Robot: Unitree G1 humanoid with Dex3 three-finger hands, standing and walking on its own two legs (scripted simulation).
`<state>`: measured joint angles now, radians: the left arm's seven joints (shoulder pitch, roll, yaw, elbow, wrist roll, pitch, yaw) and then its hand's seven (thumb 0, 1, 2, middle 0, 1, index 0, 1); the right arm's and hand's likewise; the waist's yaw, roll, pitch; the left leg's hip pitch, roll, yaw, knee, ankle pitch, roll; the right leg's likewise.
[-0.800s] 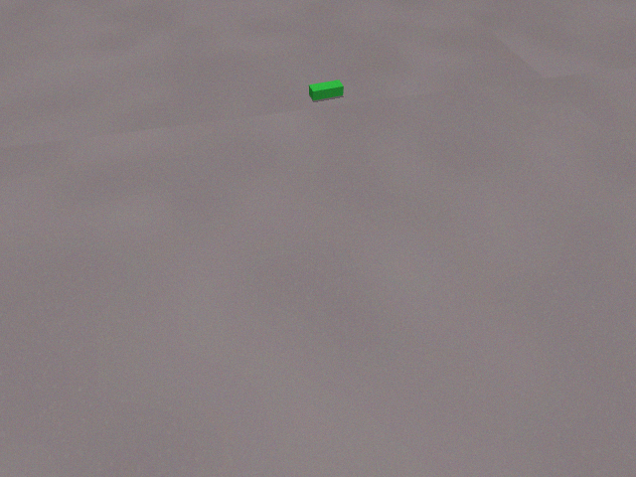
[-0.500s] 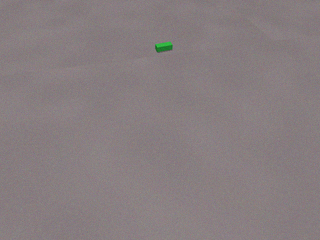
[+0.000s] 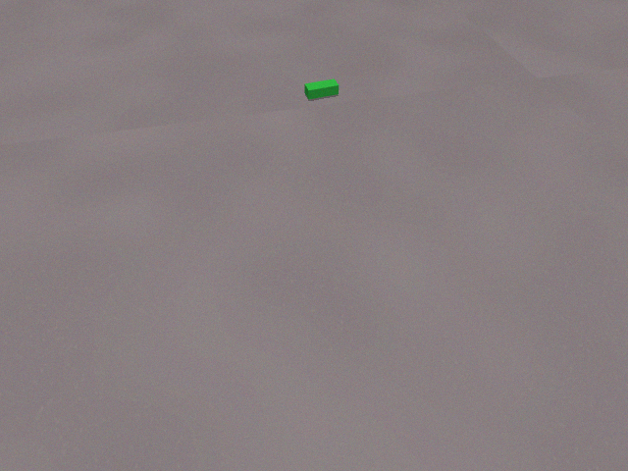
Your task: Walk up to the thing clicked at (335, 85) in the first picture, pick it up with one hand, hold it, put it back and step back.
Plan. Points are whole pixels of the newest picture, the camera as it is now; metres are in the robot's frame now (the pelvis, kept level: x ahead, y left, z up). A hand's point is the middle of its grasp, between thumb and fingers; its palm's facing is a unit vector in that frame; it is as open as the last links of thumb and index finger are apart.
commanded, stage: stand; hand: left
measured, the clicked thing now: (321, 89) +2.20 -0.05 -0.75
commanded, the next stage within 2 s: walk up in 0.32 s
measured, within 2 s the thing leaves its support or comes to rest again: neither
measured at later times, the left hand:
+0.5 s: hand out of the picture +0.11 +0.27 -0.15, palm faces +0.04 -0.93 -0.36, open 7.4 cm
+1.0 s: hand (180, 429) +0.22 +0.22 -0.19, palm faces +0.15 -0.93 -0.32, open 7.4 cm
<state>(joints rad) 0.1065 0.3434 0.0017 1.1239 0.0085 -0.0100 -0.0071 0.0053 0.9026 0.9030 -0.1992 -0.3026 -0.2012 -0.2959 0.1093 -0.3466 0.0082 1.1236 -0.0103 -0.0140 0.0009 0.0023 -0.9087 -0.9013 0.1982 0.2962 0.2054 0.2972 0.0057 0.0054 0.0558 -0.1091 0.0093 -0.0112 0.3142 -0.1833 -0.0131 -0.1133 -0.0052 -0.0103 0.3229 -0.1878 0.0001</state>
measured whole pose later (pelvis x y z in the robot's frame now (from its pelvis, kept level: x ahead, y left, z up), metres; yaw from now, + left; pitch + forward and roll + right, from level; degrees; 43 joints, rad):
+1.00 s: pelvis +0.25 -0.05 -0.04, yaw +8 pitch -3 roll +2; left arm 0.30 0.42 0.05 0.97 0.01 -0.01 -0.08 0.01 0.90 0.90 -0.20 -0.30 -0.20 -0.30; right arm 0.18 -0.39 -0.07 0.84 -0.01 -0.09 0.04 0.00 -0.91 -0.90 0.20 0.30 0.21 0.30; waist 0.05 -0.06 0.08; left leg -0.40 -0.01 0.10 0.66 -0.21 0.06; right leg -0.21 -0.02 -0.01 1.17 -0.46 -0.03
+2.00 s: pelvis +0.80 -0.16 -0.02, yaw +14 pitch -2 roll +2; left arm 0.22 0.45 0.09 0.87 0.02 -0.01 -0.12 0.01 0.90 0.90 -0.20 -0.30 -0.20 -0.30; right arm 0.30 -0.42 -0.04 0.87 -0.01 -0.13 0.02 0.00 -0.90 -0.90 0.20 0.30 0.21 0.30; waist 0.00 -0.08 0.06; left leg -0.20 0.05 0.11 0.54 -0.30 0.00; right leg -0.56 -0.15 0.04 0.89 -0.29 0.00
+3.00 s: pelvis +1.30 -0.30 -0.04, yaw +14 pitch -2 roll +1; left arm 0.20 0.46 0.11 0.86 0.03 -0.01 -0.12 0.01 0.90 0.90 -0.20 -0.30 -0.20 -0.30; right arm 0.35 -0.48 -0.06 0.92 -0.01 -0.09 0.00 0.00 -0.90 -0.90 0.20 0.30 0.21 0.30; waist -0.01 0.00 0.05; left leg -0.20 0.19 0.04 0.76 -0.44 -0.01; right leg -0.43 -0.10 -0.05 0.68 -0.21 0.02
